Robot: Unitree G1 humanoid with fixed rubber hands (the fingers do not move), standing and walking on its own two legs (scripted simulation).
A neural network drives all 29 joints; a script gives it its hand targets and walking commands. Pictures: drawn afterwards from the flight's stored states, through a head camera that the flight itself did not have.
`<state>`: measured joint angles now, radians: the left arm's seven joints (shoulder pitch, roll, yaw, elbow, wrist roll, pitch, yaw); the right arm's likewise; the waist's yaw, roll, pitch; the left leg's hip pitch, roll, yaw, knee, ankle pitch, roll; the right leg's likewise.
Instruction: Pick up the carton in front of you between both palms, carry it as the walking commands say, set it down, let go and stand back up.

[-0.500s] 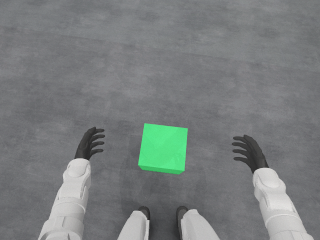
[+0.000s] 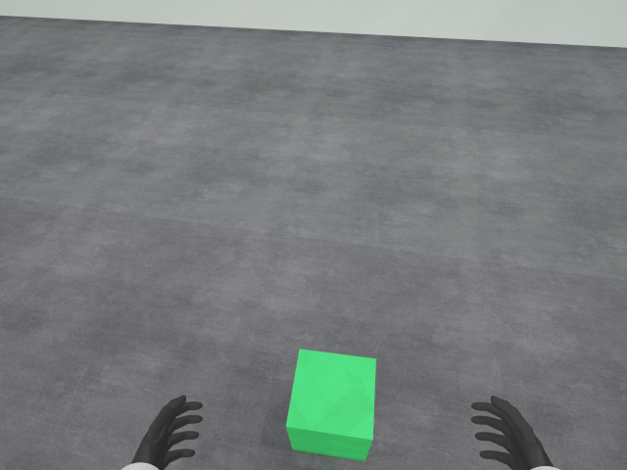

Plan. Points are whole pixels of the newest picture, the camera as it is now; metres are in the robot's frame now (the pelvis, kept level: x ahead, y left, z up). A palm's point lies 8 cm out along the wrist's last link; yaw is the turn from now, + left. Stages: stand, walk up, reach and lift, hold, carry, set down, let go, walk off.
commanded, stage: let go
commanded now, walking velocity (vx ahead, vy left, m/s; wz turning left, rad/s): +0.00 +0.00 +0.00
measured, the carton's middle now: (332, 406) +0.40 +0.00 -0.65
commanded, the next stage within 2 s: stand in 0.32 s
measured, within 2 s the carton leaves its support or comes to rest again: neither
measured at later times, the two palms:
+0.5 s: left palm out of the picture +0.13 +0.27 -0.08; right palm out of the picture +0.15 -0.27 -0.08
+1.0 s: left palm out of the picture +0.10 +0.27 -0.10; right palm out of the picture +0.11 -0.29 -0.10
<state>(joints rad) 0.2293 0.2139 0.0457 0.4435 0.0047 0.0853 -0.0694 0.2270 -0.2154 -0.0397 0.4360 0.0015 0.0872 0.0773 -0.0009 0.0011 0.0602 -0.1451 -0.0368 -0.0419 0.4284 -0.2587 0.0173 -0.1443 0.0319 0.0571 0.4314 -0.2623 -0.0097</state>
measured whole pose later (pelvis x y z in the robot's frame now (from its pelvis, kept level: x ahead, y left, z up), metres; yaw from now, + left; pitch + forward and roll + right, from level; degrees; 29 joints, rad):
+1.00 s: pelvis +0.00 -0.01 +0.00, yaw +1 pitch -3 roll +0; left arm 0.21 0.29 0.05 0.80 0.01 -0.01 0.03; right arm 0.20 -0.30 -0.04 0.82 -0.02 -0.02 -0.03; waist 0.00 0.01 0.03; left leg -0.15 -0.02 -0.05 0.48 -0.28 0.00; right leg -0.15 0.04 0.03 0.47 -0.28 -0.02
